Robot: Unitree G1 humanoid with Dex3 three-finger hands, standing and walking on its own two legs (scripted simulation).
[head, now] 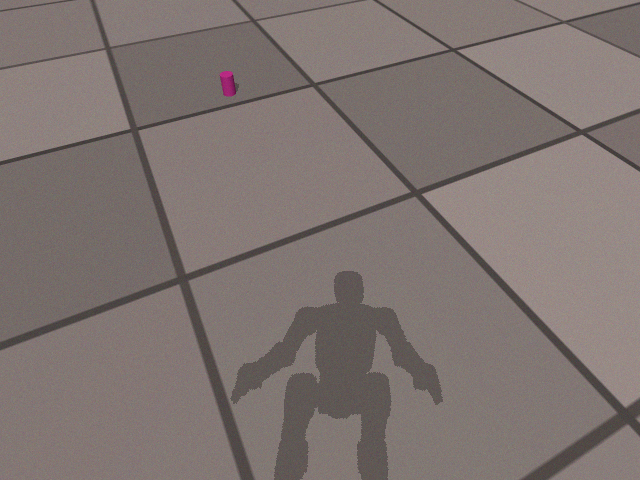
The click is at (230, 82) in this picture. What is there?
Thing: squat round
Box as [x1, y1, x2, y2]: [220, 71, 235, 96]
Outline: 223,71 220,73 223,93 228,96 233,95 235,93 232,73 230,71
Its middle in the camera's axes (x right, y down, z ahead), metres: -0.53 -0.93 +2.33
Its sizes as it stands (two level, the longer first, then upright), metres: 0.077 0.077 0.121
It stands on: the floor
